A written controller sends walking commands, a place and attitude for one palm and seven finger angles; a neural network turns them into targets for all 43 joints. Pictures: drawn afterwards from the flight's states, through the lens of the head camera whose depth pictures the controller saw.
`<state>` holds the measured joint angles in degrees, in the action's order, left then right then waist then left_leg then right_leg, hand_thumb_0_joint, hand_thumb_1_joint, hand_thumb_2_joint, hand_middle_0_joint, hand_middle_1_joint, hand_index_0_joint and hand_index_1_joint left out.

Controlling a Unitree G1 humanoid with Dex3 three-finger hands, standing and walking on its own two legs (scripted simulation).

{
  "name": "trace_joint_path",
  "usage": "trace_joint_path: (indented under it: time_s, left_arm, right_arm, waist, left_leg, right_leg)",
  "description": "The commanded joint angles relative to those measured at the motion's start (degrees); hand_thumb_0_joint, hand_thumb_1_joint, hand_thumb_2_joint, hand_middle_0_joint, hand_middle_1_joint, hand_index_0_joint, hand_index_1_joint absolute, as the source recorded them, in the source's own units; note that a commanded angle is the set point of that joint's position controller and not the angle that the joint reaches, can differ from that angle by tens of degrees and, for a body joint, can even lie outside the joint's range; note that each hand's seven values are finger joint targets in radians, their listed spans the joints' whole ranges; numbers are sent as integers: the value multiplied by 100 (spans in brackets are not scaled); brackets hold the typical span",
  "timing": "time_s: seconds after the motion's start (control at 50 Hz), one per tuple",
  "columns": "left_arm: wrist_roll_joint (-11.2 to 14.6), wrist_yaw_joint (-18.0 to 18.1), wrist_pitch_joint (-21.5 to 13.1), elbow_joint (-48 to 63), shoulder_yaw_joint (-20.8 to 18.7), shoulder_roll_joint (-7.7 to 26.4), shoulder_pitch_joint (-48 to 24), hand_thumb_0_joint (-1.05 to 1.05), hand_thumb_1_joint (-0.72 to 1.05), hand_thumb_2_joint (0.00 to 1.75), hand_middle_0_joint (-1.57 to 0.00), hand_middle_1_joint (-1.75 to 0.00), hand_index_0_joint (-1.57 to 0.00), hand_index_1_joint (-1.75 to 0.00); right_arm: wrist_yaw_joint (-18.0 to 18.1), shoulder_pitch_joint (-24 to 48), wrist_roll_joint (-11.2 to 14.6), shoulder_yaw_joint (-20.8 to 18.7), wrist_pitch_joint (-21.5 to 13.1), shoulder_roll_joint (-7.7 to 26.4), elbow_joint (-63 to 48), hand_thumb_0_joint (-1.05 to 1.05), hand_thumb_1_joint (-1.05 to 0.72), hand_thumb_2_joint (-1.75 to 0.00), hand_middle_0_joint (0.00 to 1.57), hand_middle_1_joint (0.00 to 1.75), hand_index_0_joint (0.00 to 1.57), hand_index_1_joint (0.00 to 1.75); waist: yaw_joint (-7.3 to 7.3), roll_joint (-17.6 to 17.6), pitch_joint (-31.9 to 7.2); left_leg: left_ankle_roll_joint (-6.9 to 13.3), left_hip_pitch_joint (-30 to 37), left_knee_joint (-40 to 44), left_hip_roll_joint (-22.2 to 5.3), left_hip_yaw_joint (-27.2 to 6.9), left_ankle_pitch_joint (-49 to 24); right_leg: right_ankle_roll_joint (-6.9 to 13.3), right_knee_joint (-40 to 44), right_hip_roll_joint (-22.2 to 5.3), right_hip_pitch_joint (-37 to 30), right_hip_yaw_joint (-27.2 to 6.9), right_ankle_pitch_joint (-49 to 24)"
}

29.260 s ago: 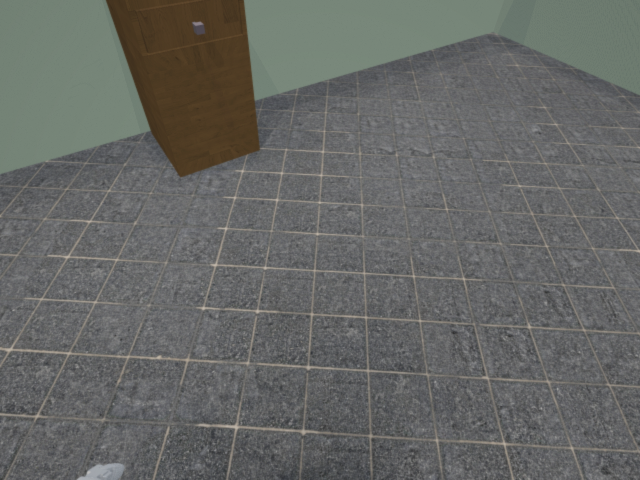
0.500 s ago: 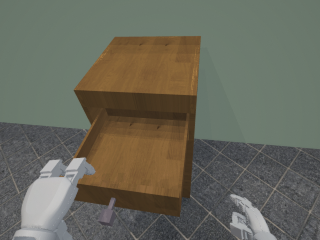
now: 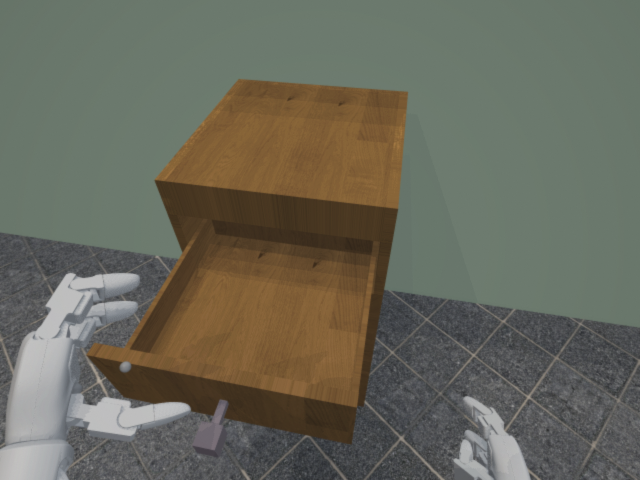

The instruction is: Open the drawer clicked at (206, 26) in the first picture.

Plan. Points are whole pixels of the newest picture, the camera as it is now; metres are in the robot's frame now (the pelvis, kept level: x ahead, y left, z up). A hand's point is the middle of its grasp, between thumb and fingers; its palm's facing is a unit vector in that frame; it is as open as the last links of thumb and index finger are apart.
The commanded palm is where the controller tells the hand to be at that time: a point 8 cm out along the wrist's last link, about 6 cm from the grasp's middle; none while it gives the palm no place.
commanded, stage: draw the hand back to the body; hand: left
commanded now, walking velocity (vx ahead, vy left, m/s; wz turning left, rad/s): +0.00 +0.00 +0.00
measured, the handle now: (215, 426) +0.22 +0.18 -0.10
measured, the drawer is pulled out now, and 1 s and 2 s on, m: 0.30 0.30 0.30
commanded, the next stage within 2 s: step back with the hand held close in 0.70 s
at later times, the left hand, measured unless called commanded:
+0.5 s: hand (81, 356) +0.18 +0.23 +0.17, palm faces +0.41 -0.82 -0.40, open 8.6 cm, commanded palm +0.13 +0.27 +0.18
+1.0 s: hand (84, 349) +0.18 +0.23 +0.17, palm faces +0.37 -0.79 -0.48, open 7.4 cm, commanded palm +0.12 +0.27 +0.18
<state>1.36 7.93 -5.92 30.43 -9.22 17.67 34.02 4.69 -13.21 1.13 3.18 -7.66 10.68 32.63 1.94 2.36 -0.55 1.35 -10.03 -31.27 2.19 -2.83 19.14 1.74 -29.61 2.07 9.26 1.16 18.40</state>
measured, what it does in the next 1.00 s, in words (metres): stands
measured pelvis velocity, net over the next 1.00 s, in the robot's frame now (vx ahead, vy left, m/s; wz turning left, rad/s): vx -0.01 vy -0.01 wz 0.01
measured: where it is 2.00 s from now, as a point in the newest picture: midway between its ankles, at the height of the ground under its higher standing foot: outside the picture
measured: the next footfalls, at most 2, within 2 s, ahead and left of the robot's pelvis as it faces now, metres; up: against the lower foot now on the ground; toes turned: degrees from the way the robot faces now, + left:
right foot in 1.74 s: -0.08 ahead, -0.12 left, +0.00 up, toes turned -1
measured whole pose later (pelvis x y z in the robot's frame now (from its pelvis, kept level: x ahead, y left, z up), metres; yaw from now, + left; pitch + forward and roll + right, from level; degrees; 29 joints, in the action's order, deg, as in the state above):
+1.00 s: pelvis -0.01 -0.01 +0.00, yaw +0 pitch +1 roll -1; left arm 3.4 7.0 -11.1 29.5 -21.2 20.5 33.8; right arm 2.9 -8.9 2.0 -0.1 -2.5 13.6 33.9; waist -0.2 3.9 1.2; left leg 0.5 -13.2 -28.5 1.3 -3.5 16.0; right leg 2.5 -26.2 2.8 12.0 2.0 14.9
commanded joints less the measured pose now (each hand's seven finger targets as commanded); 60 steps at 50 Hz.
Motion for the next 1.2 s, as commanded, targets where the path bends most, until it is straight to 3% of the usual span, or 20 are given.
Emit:
trace_joint_path:
  time_s: [0.0,0.1,0.12,0.2,0.3,0.32,0.48,0.58,0.62,0.78,0.8,0.82,0.84,0.86,0.9,0.92,1.0,1.04,1.12,1.18]
  left_arm:
    - [146,0,-371,1116,-798,783,-50,0,6,54,-26,-84,-26,-84]
    - [188,-39,-358,1205,-904,835,-131,0,23,62,-25,-73,-25,-73]
    - [183,-31,-354,1305,-982,924,-215,0,27,63,-25,-70,-25,-70]
    - [231,-2,-341,1160,-1188,1031,-301,0,41,69,-24,-62,-24,-62]
    - [269,12,-351,1067,-1390,1117,-395,0,58,76,-22,-50,-22,-50]
    - [276,1,-339,1109,-1432,1153,-466,0,62,78,-22,-48,-22,-48]
    - [317,-26,-309,897,-1305,1012,-459,0,90,90,-20,-30,-20,-30]
    - [317,-16,-338,932,-1416,1099,-395,0,90,90,-20,-30,-20,-30]
    - [306,-15,-346,1056,-1496,1203,-514,0,90,90,-20,-30,-20,-30]
    - [324,-7,-350,850,-1381,1060,-395,0,90,90,-20,-30,-20,-30]
    - [297,54,-648,1605,-2359,2025,-1389,0,90,90,-20,-30,-20,-30]
    - [256,53,-797,1430,-2498,2136,-1472,0,90,90,-20,-30,-20,-30]
    - [225,3,-770,740,-2061,1500,-692,0,90,90,-20,-30,-20,-30]
    - [212,-55,-762,612,-1709,1128,-294,0,90,90,-20,-30,-20,-30]
    - [219,-76,-773,668,-1601,1004,109,0,90,90,-20,-30,-20,-30]
    - [217,-86,-806,859,-1613,1034,165,0,90,90,-20,-30,-20,-30]
    - [186,14,-806,1085,-1901,1313,435,0,90,90,-20,-30,-20,-30]
    - [188,39,-841,1358,-1973,1428,473,0,90,90,-20,-30,-20,-30]
    - [205,101,-858,1716,-2163,1645,544,0,90,90,-20,-30,-20,-30]
    - [209,127,-871,1686,-2092,1512,648,0,90,90,-20,-30,-20,-30]
  right_arm:
    - [10,914,-12,-292,-403,591,-831,0,-90,-90,20,30,20,30]
    - [-12,990,9,-339,-371,641,-781,0,-90,-90,20,30,20,30]
    - [-5,1047,20,-354,-389,660,-768,0,-90,-90,20,30,20,30]
    - [33,1044,25,-355,-324,646,-735,0,-90,-90,20,30,20,30]
    - [47,1098,36,-366,-284,646,-688,0,-90,-90,20,30,20,30]
    - [44,1129,47,-368,-287,677,-671,0,-90,-90,20,30,20,30]
    - [22,1145,53,-383,-234,672,-681,0,-90,-90,20,30,20,30]
    - [27,1158,46,-384,-222,655,-671,0,-90,-90,20,30,20,30]
    - [25,1188,48,-383,-236,676,-653,0,-90,-90,20,30,20,30]
    - [41,1178,58,-398,-205,654,-651,0,-90,-90,20,30,20,30]
    - [-16,865,77,-447,-87,889,-825,0,-90,-90,20,30,20,30]
    - [-17,823,59,-453,-55,830,-701,0,-90,-90,20,30,20,30]
    - [-30,899,54,-472,7,763,-631,0,-90,-90,20,30,20,30]
    - [-78,923,68,-492,75,799,-695,0,-90,-90,20,30,20,30]
    - [-128,976,93,-555,197,832,-751,0,-90,-90,20,30,20,30]
    - [-130,1055,80,-584,213,872,-806,0,-90,-90,20,30,20,30]
    - [-99,1103,116,-653,407,819,-922,0,-90,-90,20,30,20,30]
    - [-65,1090,113,-652,432,825,-977,0,-90,-90,20,30,20,30]
    - [-22,1107,87,-658,432,845,-1065,0,-90,-90,20,30,20,30]
    - [-24,1012,56,-646,396,812,-1079,0,-90,-90,20,30,20,30]
  waist:
    - [102,89,-318]
    - [80,-30,-460]
    - [76,198,-506]
    - [88,-71,-446]
    - [111,21,-424]
    - [107,222,-387]
    - [91,15,-205]
    - [115,-23,-326]
    - [117,256,-371]
    - [96,-78,-271]
    - [-130,-34,279]
    - [-164,-32,244]
    - [-201,-443,180]
    - [-223,-499,-14]
    - [-232,-332,-374]
    - [-221,-112,-515]
    - [-218,-375,-848]
    - [-232,-164,-980]
    - [-184,287,-1077]
    - [-189,352,-979]
  left_leg:
    - [-43,78,587,-441,68,-1952]
    - [-42,198,648,-450,74,-2031]
    - [-41,262,633,-441,99,-2051]
    - [-17,252,684,-413,117,-1815]
    - [-7,275,706,-392,130,-1810]
    - [-18,292,690,-389,131,-1851]
    - [3,258,751,-395,127,-1673]
    - [10,267,729,-384,146,-1739]
    - [-1,315,697,-369,162,-1798]
    - [33,302,711,-368,157,-1585]
    - [152,-152,512,-380,-128,-1125]
    - [112,-82,376,-342,-163,-897]
    - [115,-6,234,-330,-150,-957]
    - [127,42,164,-338,-125,-1118]
    - [140,12,192,-426,-88,-1535]
    - [136,78,305,-468,-106,-1831]
    - [137,-281,382,-666,-277,-2483]
    - [129,-335,366,-712,-361,-2710]
    - [155,-623,513,-862,-528,-2722]
    - [192,-1003,652,-967,-674,-2451]
  right_leg:
    - [-7,509,-378,-105,135,-1611]
    - [-35,562,-365,-166,128,-1663]
    - [-26,618,-359,-170,80,-1697]
    - [-52,672,-370,-150,74,-1588]
    - [-55,723,-379,-181,63,-1621]
    - [-35,780,-367,-169,18,-1661]
    - [-71,786,-369,-102,31,-1490]
    - [-74,774,-389,-193,12,-1617]
    - [-58,831,-384,-183,-27,-1684]
    - [-95,868,-394,-99,-22,-1434]
    - [-40,1271,-730,383,-838,-1571]
    - [64,1389,-935,491,-1017,-1536]
    - [71,1361,-1011,538,-963,-1563]
    - [55,1255,-1049,477,-883,-1739]
    - [-2,966,-1056,244,-700,-2177]
    - [-31,842,-984,218,-636,-2363]
    - [-97,459,-866,-159,-416,-2467]
    - [-62,293,-849,-176,-388,-2541]
    - [-92,52,-711,-171,-350,-2222]
    - [-108,-118,-608,-202,-284,-1741]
